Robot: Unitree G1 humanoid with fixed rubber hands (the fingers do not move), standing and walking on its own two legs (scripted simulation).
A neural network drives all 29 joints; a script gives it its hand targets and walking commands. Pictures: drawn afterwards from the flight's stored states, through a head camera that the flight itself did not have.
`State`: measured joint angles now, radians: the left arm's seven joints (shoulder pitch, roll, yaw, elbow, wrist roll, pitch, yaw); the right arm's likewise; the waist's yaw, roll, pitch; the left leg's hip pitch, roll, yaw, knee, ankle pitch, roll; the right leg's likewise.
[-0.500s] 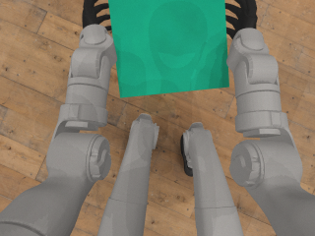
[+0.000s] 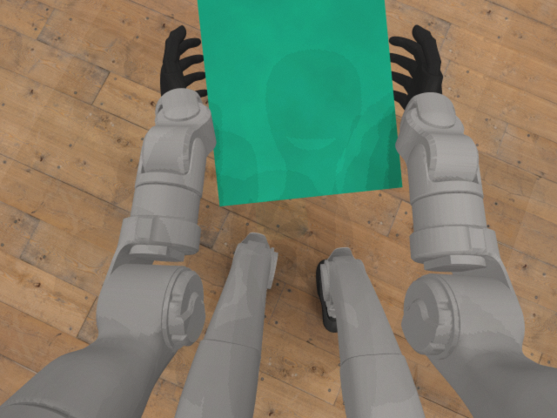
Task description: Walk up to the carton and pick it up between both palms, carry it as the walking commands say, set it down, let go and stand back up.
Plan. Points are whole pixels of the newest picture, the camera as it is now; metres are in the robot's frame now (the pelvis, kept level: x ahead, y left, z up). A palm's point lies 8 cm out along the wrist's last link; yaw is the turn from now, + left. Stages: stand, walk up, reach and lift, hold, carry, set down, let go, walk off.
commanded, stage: reach and lift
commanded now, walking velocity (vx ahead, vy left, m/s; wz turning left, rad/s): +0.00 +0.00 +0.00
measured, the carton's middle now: (296, 102) +0.50 +0.03 -0.10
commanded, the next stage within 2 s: none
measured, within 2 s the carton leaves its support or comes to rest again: neither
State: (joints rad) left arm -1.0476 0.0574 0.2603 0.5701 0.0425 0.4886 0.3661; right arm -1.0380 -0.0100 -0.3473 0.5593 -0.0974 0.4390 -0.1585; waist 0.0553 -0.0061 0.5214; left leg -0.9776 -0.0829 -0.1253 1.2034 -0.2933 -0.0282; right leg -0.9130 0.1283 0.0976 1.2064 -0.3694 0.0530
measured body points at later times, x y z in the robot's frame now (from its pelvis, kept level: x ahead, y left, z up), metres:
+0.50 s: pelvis +0.01 +0.00 +0.06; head +0.19 +0.02 +0.46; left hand +0.46 +0.18 +0.05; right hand +0.47 -0.12 +0.06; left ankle +0.17 +0.11 -0.62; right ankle +0.14 -0.14 -0.62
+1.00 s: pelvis +0.12 +0.01 +0.11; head +0.06 +0.02 +0.56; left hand +0.45 +0.17 +0.16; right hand +0.46 -0.13 +0.17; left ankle +0.17 +0.11 -0.62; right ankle +0.14 -0.14 -0.62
